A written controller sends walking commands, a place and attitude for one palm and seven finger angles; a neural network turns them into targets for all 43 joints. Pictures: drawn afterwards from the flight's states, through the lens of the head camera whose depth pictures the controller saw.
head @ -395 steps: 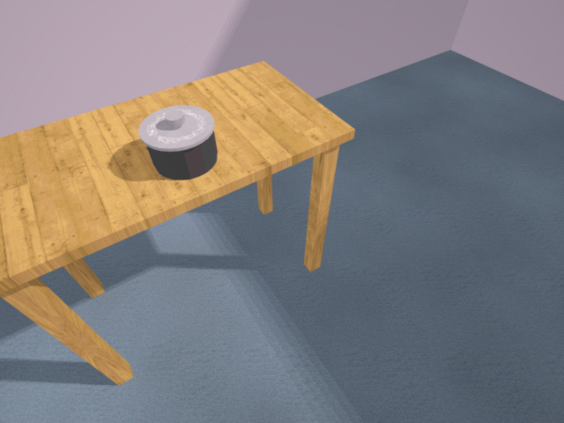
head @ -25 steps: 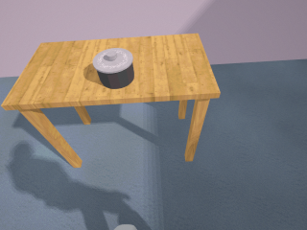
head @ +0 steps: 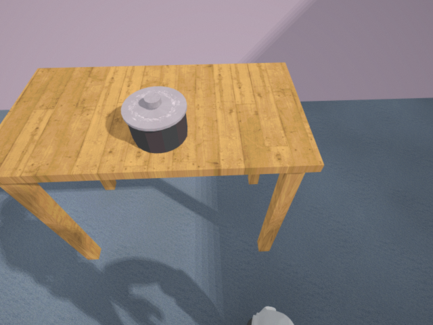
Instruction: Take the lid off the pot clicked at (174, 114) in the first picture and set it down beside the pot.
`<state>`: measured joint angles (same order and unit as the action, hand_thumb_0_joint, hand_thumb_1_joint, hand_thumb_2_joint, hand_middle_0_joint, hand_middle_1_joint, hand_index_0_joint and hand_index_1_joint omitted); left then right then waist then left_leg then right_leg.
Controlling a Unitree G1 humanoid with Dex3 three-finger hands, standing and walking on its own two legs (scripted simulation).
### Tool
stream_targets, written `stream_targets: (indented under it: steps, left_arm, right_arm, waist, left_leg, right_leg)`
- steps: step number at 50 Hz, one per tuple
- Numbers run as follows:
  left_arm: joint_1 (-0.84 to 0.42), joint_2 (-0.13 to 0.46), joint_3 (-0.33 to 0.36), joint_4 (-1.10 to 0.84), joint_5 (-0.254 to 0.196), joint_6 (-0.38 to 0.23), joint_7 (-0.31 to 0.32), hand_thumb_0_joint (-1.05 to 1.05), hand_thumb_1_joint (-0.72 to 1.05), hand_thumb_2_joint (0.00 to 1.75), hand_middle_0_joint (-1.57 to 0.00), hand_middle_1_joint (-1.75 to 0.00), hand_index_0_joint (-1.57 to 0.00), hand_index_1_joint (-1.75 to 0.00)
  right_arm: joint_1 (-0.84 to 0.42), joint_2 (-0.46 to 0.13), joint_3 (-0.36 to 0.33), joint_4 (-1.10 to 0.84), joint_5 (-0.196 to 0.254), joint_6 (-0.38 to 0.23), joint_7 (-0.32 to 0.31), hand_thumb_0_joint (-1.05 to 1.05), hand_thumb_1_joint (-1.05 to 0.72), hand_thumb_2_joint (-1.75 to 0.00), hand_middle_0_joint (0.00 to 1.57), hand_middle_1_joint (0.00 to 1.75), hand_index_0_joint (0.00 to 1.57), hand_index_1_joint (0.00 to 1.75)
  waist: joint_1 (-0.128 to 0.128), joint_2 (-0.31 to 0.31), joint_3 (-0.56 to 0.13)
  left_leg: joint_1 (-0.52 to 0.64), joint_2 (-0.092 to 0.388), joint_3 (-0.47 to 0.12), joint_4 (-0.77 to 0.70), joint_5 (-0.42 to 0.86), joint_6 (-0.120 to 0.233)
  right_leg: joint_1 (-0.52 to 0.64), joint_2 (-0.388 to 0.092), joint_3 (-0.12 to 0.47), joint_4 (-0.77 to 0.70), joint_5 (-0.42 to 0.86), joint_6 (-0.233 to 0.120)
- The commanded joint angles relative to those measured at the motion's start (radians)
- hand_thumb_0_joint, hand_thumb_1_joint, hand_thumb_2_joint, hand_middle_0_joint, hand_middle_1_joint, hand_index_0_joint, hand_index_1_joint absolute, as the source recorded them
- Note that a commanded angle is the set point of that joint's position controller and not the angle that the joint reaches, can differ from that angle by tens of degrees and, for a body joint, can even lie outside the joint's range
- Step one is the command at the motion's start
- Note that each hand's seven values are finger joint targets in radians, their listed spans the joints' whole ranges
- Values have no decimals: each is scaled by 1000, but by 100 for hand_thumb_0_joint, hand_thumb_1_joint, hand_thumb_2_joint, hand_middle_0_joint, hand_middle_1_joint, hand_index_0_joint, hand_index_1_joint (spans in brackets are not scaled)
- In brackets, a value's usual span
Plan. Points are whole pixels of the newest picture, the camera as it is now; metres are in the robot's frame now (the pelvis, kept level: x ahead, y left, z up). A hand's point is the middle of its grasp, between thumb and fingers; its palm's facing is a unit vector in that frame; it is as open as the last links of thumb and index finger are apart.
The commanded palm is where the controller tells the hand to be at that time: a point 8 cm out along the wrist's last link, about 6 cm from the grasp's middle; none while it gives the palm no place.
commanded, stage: take the last steps up to it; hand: left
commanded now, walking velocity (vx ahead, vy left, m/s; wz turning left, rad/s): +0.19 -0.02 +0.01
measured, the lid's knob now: (152, 100) +0.60 +0.18 +0.05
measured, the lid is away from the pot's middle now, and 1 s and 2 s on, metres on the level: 0.00 0.00 0.00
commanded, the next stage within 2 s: come to a stop and stand still in 0.08 s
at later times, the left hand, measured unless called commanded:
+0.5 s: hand (135, 317) +0.16 +0.19 -0.18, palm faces +0.06 -0.97 -0.23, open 7.3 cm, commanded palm none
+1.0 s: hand out of the picture +0.12 +0.13 -0.17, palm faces +0.00 -0.98 -0.22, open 7.4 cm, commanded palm none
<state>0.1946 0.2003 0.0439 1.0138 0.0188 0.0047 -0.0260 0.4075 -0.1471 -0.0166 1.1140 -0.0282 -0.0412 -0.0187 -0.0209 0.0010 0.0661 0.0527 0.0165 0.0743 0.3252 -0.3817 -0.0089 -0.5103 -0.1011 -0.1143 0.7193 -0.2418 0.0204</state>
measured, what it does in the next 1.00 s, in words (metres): steps on the spot: right foot, then left foot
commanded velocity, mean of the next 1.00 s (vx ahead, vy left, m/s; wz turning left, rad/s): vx -0.07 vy -0.01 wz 0.00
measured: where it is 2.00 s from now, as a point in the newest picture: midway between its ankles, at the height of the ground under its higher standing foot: outside the picture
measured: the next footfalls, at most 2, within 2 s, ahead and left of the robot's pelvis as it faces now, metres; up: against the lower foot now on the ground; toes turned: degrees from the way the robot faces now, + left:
right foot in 0.06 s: +0.16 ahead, -0.12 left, +0.00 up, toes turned -8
left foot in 0.40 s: +0.21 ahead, +0.11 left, +0.00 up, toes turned +3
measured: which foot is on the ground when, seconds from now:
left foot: down 0.00-0.06, up 0.08-0.38, down 0.40-0.72, up 0.74-0.94, down 0.96-1.00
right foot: up 0.00-0.04, down 0.06-0.42, up 0.44-0.68, down 0.70-1.00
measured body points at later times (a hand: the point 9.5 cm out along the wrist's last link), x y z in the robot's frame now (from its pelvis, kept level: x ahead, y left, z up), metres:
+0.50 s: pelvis +0.12 -0.01 +0.00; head +0.14 +0.00 +0.45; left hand +0.16 +0.24 -0.16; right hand +0.21 -0.23 -0.15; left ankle +0.17 +0.11 -0.73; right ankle +0.10 -0.12 -0.71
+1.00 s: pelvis +0.07 -0.05 -0.01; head +0.06 -0.04 +0.44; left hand +0.12 +0.18 -0.16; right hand +0.11 -0.30 -0.15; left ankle +0.10 +0.06 -0.73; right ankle +0.08 -0.14 -0.73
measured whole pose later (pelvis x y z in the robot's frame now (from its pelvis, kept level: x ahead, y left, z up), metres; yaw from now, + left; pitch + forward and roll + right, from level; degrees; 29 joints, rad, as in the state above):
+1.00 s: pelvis +0.07 -0.05 -0.01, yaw -1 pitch -2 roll +0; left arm 0.29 0.17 0.01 0.94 0.02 0.02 0.05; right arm 0.27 -0.19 -0.05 0.96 -0.02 0.03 -0.01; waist -0.01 -0.01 0.02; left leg -0.27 -0.01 0.04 0.60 -0.28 0.02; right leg -0.27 0.01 -0.06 0.63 -0.32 -0.04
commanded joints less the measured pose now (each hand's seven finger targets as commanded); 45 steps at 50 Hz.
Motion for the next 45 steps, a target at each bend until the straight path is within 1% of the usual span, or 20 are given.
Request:
stream_targets:
  steps: [1, 2, 3, 4, 6, 10, 17, 19, 21, 22, 25, 31, 33, 34, 35, 36, 37, 40, 42, 45]
  left_arm:
    - [144, 84, 24, -17, 1, -42, 6, 0, 90, 90, -20, -30, -20, -30]
    - [286, 151, 44, 28, 6, -57, 16, 0, 90, 90, -20, -30, -20, -30]
    - [386, 256, 68, 51, 3, -64, 25, 0, 90, 90, -20, -30, -20, -30]
    - [366, 261, 67, 55, -12, -64, 29, 0, 90, 90, -20, -30, -20, -30]
    - [173, 177, 48, 1, -8, -52, 46, 0, 90, 90, -20, -30, -20, -30]
    - [31, 94, 17, -32, 5, -58, 53, 0, 90, 90, -20, -30, -20, -30]
    - [35, 127, 21, -23, -5, -13, 64, 0, 90, 90, -20, -30, -20, -30]
    - [64, 95, 22, -38, -9, 5, 65, 0, 90, 90, -20, -30, -20, -30]
    - [107, 55, 13, -47, -14, 18, 68, 0, 90, 90, -20, -30, -20, -30]
    - [99, 67, 15, -40, -13, 26, 70, 0, 90, 90, -20, -30, -20, -30]
    - [109, 73, 24, -29, -8, 25, 67, 0, 90, 90, -20, -30, -20, -30]
    - [106, 53, 16, -55, -7, 27, 59, 0, 90, 90, -20, -30, -20, -30]
    - [167, 54, 11, -27, -3, 18, 60, 0, 90, 90, -20, -30, -20, -30]
    - [233, 66, -6, -29, 1, 1, 88, 0, 90, 90, -20, -30, -20, -30]
    - [165, 157, 14, -65, 10, -3, 84, 0, 90, 90, -20, -30, -20, -30]
    - [115, 185, 14, -114, 11, -9, 79, 0, 90, 90, -20, -30, -20, -30]
    - [124, 132, 12, -113, 11, -26, 92, 0, 90, 90, -20, -30, -20, -30]
    - [96, 147, 16, -144, 17, -28, 95, 0, 90, 90, -20, -30, -20, -30]
    - [97, 173, 21, -161, 21, -23, 93, 0, 90, 90, -20, -30, -20, -30]
    - [75, 172, 12, -157, 11, -14, 85, 0, 90, 90, -20, -30, -20, -30]
  right_arm:
    - [13, -170, -34, -27, 7, -18, -12, 0, -90, -90, 20, 30, 20, 30]
    - [15, -142, -32, -33, 17, -23, -6, 0, -90, -90, 20, 30, 20, 30]
    - [59, -85, -29, -57, 29, -29, -5, 0, -90, -90, 20, 30, 20, 30]
    - [8, -108, -30, -63, 33, -21, -10, 0, -90, -90, 20, 30, 20, 30]
    - [-81, -86, -31, -87, 18, -10, -5, 0, -90, -90, 20, 30, 20, 30]
    - [-9, -29, -21, -63, 8, 28, 8, 0, -90, -90, 20, 30, 20, 30]
    - [-72, -51, -22, -80, 20, 45, -2, 0, -90, -90, 20, 30, 20, 30]
    - [-88, -127, -40, -103, 13, 40, -6, 0, -90, -90, 20, 30, 20, 30]
    - [-149, -195, -46, -137, 9, 42, -15, 0, -90, -90, 20, 30, 20, 30]
    - [-164, -191, -46, -141, 7, 41, -24, 0, -90, -90, 20, 30, 20, 30]
    - [-223, -184, -47, -165, 4, 46, -32, 0, -90, -90, 20, 30, 20, 30]
    - [-243, -204, -67, -172, 3, 63, -20, 0, -90, -90, 20, 30, 20, 30]
    - [-246, -194, -69, -164, 11, 68, -14, 0, -90, -90, 20, 30, 20, 30]
    - [-294, -224, -81, -219, 42, 45, -20, 0, -90, -90, 20, 30, 20, 30]
    - [-237, -163, -70, -238, 33, 55, -11, 0, -90, -90, 20, 30, 20, 30]
    - [-194, -87, -56, -270, 24, 59, -3, 0, -90, -90, 20, 30, 20, 30]
    - [-236, -109, -62, -267, 13, 71, -3, 0, -90, -90, 20, 30, 20, 30]
    - [-222, -85, -62, -267, 21, 76, 7, 0, -90, -90, 20, 30, 20, 30]
    - [-224, -76, -58, -283, 25, 73, 9, 0, -90, -90, 20, 30, 20, 30]
    - [-146, -74, -44, -245, 21, 63, 12, 0, -90, -90, 20, 30, 20, 30]
  waist:
    - [90, 49, -48]
    - [147, -49, -151]
    - [148, -273, -270]
    - [154, -234, -279]
    - [94, -98, -92]
    - [-11, -88, -66]
    - [0, -122, -70]
    - [11, 38, -58]
    - [36, 203, -41]
    - [21, 265, -67]
    - [33, 144, -124]
    - [15, 158, -155]
    - [34, 123, -175]
    - [81, -18, -172]
    - [35, -141, -132]
    - [-3, -271, -172]
    - [30, -345, -120]
    - [7, -136, -69]
    - [7, -140, -42]
    - [-12, -143, -33]
  left_leg:
    - [-188, 177, -47, 224, 651, 103]
    - [-356, 108, 4, 469, 492, 61]
    - [-552, -27, 43, 804, -107, 22]
    - [-563, 0, -75, 970, -222, 31]
    - [-640, 81, -113, 1020, -96, 33]
    - [-431, 90, -45, 692, -19, -9]
    - [-259, 30, -8, 206, 230, -34]
    - [-199, 145, -132, 106, 552, 21]
    - [-279, 318, -284, 3, 769, 150]
    - [-278, 335, -323, -29, 793, 193]
    - [-181, 314, -246, 61, 921, 217]
    - [-186, 289, -192, 64, 703, 181]
    - [-222, 231, -155, 119, 537, 130]
    - [-188, 204, -78, 326, 545, 46]
    - [-325, 76, -32, 394, 242, -4]
    - [-437, -9, -10, 423, -29, -15]
    - [-477, -4, -59, 538, -57, -2]
    - [-507, -8, -65, 625, -75, -1]
    - [-458, -21, -37, 511, -81, -8]
    - [-262, -30, -15, 241, 57, -2]
  right_leg:
    - [378, 82, -45, -179, 103, -40]
    - [622, -48, 117, -185, 208, -94]
    - [783, -334, 505, -319, 414, -231]
    - [686, -369, 574, -394, 347, -282]
    - [448, -318, 454, -441, 138, -277]
    - [178, -194, 154, -468, 252, -191]
    - [219, -134, 110, -297, 371, -137]
    - [161, -42, 73, -176, 196, -60]
    - [177, 67, 18, -2, -224, 0]
    - [163, 75, 63, 148, -341, 4]
    - [87, 74, 131, 312, -329, 3]
    - [167, 63, 92, 67, -281, 6]
    - [288, 76, 62, -184, -76, 4]
    - [223, 6, 202, -425, 86, 3]
    - [344, -91, 245, -390, 516, -30]
    - [348, -184, 345, -321, 511, -114]
    - [318, -178, 350, -312, 552, -149]
    - [290, -170, 327, -279, 477, -215]
    - [243, -162, 324, -299, 328, -217]
    - [128, -102, 280, -330, -35, -145]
